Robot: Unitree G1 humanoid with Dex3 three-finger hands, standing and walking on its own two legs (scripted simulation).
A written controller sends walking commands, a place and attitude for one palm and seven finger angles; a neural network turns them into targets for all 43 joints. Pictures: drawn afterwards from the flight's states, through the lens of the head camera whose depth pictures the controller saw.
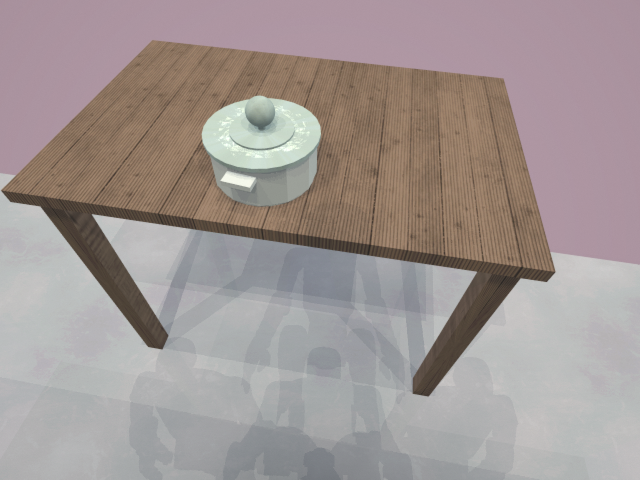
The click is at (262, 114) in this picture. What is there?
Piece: lid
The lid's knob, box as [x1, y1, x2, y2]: [245, 96, 274, 126]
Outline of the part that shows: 254,96 247,102 245,106 245,114 252,124 257,126 264,126 272,120 274,116 274,107 270,100 266,97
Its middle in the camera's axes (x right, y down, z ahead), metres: -0.10 -0.21 +0.65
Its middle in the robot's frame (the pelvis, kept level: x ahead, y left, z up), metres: +0.65 +0.15 +0.10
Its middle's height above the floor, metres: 0.87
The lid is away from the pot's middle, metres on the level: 0.00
